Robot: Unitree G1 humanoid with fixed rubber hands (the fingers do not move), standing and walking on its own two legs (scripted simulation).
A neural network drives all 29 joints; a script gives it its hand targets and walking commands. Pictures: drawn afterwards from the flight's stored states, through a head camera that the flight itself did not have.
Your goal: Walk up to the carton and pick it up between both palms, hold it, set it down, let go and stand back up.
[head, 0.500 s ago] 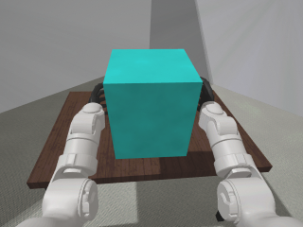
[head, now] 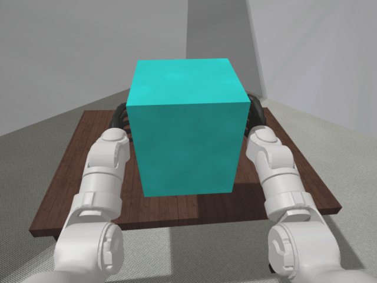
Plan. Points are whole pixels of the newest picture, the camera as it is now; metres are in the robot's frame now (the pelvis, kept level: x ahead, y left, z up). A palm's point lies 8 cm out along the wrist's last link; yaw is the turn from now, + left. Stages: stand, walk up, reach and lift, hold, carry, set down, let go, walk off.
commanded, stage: hold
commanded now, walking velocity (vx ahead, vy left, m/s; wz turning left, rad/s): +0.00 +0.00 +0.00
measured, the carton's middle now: (185, 127) +0.42 +0.03 +0.17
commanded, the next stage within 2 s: none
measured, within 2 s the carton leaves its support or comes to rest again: neither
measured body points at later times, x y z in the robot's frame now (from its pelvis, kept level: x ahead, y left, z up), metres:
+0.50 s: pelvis -0.01 +0.00 +0.00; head -0.09 +0.02 +0.44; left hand +0.36 +0.18 +0.18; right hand +0.38 -0.12 +0.21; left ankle +0.05 +0.13 -0.74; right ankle +0.02 -0.11 -0.74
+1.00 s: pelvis +0.00 +0.00 +0.00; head -0.06 +0.01 +0.45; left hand +0.38 +0.18 +0.17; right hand +0.40 -0.12 +0.20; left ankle +0.05 +0.13 -0.74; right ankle +0.02 -0.11 -0.74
